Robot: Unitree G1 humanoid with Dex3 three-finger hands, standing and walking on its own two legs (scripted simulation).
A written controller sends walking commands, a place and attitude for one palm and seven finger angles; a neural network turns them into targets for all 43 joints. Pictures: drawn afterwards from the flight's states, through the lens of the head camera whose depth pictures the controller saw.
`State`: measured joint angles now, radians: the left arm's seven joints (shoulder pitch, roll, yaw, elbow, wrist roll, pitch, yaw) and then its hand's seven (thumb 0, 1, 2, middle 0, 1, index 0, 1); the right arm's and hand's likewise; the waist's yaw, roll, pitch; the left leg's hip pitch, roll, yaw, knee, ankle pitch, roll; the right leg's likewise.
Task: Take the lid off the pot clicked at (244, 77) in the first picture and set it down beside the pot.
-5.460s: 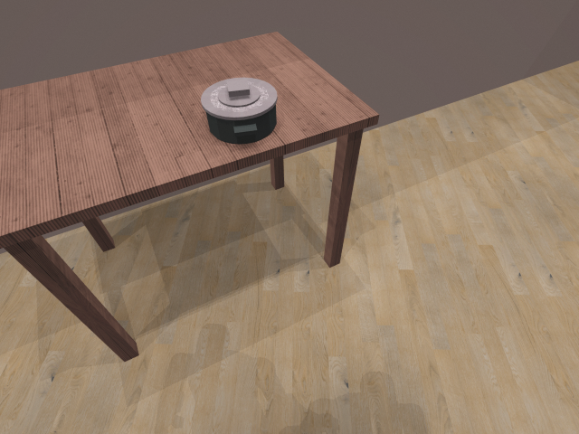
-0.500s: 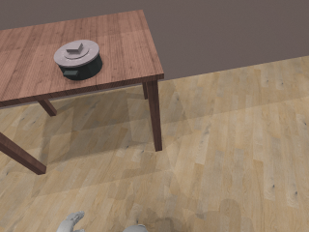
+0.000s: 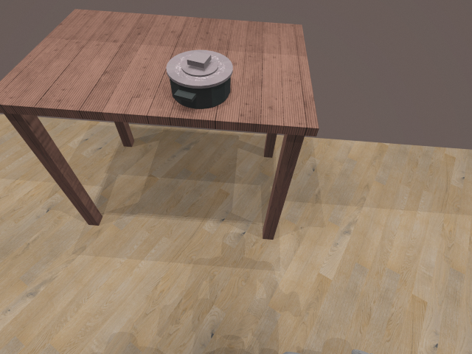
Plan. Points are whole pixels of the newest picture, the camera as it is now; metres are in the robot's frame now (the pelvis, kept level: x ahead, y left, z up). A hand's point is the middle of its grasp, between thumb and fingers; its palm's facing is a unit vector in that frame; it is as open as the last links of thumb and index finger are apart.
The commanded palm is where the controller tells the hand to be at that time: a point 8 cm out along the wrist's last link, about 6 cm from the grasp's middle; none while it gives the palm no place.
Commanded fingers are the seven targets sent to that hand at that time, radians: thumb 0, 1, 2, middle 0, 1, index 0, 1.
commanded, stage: take the last steps up to it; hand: left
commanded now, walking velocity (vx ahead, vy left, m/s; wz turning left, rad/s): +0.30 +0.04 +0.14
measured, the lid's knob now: (199, 59) +0.80 +0.18 +0.06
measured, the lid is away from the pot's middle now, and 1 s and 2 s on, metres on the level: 0.00 0.00 0.00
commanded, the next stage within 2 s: come to a stop and stand still in 0.88 s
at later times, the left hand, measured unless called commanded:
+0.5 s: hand out of the picture +0.01 +0.15 -0.16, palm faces +0.19 -0.97 -0.17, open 7.4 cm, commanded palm none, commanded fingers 0.00 0.90 0.90 -0.20 -0.30 -0.20 -0.30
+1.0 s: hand (152, 238) +0.37 +0.23 -0.16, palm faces +0.07 -0.97 -0.24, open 7.4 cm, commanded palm none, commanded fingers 0.00 0.90 0.90 -0.20 -0.30 -0.20 -0.30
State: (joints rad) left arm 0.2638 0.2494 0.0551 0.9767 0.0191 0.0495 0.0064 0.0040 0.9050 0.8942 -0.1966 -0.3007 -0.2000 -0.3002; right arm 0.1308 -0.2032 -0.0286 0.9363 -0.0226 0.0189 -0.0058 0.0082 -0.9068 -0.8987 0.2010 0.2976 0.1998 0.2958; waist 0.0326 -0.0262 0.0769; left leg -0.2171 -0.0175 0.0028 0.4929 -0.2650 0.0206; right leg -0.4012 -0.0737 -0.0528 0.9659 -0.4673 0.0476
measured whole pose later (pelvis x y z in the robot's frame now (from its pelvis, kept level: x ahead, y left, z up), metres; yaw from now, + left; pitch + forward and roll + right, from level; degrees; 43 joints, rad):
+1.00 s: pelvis +0.28 +0.04 -0.01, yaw +4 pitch -1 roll +1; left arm 0.18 0.16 0.04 0.96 0.03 -0.06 0.00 0.00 0.91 0.89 -0.19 -0.30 -0.20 -0.30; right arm 0.31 -0.18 -0.05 1.09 -0.02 -0.01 -0.01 0.01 -0.92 -0.90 0.20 0.30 0.20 0.30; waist -0.02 0.04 0.04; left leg -0.26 0.03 0.09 0.80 -0.50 0.01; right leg -0.35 -0.05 -0.12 0.62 -0.26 -0.04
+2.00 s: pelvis +0.29 +0.05 -0.01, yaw +2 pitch +0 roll -1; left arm 0.33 0.19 -0.01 0.98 0.03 0.01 0.03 0.00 0.90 0.89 -0.20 -0.30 -0.20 -0.30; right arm 0.29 -0.17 -0.03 0.98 -0.02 0.02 0.00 0.01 -0.92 -0.90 0.20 0.30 0.20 0.30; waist -0.01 -0.01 0.00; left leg -0.37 0.00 0.04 0.59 -0.22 0.04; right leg -0.26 0.00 0.01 0.58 -0.32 0.01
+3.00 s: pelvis +0.34 +0.05 +0.00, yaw +2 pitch +0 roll +0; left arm 0.29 0.18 -0.01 1.08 0.02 -0.02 0.04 0.00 0.90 0.89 -0.20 -0.30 -0.20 -0.30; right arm 0.23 -0.15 -0.01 1.10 -0.01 -0.02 -0.02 0.01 -0.92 -0.90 0.20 0.30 0.20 0.30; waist 0.00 -0.03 0.05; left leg -0.23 -0.02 0.05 0.47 -0.24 0.03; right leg -0.11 -0.01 0.02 0.44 -0.32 0.02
